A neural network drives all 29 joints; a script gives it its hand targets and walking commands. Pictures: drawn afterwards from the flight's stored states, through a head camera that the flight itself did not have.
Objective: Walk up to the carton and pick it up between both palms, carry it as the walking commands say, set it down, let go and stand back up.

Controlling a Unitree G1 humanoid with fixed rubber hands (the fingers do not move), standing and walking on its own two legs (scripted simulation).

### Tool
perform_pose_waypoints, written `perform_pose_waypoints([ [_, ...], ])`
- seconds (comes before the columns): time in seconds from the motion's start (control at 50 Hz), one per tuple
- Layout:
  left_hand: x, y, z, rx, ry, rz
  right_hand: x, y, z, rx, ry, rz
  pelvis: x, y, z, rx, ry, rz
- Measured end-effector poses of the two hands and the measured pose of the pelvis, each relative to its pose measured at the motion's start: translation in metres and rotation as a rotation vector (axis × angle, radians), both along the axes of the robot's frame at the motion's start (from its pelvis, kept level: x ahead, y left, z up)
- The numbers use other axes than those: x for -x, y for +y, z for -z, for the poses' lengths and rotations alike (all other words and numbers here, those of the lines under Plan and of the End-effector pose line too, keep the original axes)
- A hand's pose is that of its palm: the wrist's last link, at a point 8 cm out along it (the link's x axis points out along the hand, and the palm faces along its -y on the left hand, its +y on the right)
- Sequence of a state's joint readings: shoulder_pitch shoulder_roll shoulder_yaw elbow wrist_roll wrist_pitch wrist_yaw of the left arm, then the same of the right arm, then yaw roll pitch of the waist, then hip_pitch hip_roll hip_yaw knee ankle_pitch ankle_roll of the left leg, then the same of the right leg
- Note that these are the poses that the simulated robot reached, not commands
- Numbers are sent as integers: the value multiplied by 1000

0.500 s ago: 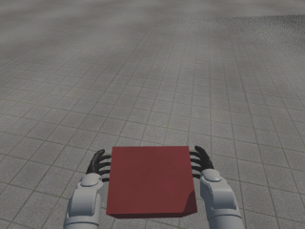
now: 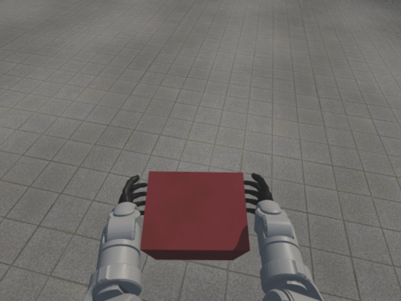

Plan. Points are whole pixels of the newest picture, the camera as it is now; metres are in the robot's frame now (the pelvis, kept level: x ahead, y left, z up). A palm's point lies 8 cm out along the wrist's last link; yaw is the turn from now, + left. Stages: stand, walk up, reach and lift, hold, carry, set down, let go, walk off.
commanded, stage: set down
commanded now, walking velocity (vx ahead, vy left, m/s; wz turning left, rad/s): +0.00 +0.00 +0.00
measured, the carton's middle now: (195, 220) +0.34 +0.02 -0.09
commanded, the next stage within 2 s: none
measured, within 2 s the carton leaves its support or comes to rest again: neither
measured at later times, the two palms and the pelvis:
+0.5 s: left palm (135, 219) +0.33 +0.17 -0.10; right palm (251, 215) +0.35 -0.12 -0.09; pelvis +0.00 +0.00 -0.04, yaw +0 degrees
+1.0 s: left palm (142, 226) +0.36 +0.16 -0.19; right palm (243, 220) +0.38 -0.13 -0.18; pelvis -0.02 +0.00 -0.12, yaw -1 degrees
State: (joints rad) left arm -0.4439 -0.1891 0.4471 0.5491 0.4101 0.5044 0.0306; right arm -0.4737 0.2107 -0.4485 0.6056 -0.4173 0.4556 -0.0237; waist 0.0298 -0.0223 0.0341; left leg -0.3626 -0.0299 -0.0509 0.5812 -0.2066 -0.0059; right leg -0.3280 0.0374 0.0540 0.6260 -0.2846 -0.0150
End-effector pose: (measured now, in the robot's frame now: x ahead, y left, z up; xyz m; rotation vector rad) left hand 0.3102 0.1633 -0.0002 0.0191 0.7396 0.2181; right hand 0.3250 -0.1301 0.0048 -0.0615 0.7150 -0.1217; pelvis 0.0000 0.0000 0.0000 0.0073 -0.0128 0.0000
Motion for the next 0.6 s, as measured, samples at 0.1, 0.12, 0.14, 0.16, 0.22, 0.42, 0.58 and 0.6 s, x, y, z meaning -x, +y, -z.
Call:
perform_pose_waypoints([
  [0.1,-4,1,22,1,-5,-11,-5,2,23,-2,-2,2,0,1,4,3,83,-1],
  [0.12,-4,1,27,2,-6,-13,-6,2,27,-2,-3,2,0,1,5,3,101,-1],
  [0.14,-5,1,31,3,-8,-16,-7,2,32,-2,-4,3,0,1,6,4,119,-1],
  [0.16,-6,1,36,4,-11,-18,-8,2,36,-2,-6,3,0,1,7,4,138,-1],
  [0.22,-9,1,49,4,-17,-20,-12,2,49,-3,-11,7,0,2,12,6,194,0],
  [0.42,-19,3,84,18,-34,-45,-23,4,86,-22,-26,21,0,3,32,5,367,6],
  [0.58,-28,3,111,26,-43,-62,-34,5,113,-29,-33,27,5,5,54,3,468,4],
  [0.6,-29,2,114,26,-44,-62,-36,5,117,-30,-33,28,6,5,57,3,479,4],
])
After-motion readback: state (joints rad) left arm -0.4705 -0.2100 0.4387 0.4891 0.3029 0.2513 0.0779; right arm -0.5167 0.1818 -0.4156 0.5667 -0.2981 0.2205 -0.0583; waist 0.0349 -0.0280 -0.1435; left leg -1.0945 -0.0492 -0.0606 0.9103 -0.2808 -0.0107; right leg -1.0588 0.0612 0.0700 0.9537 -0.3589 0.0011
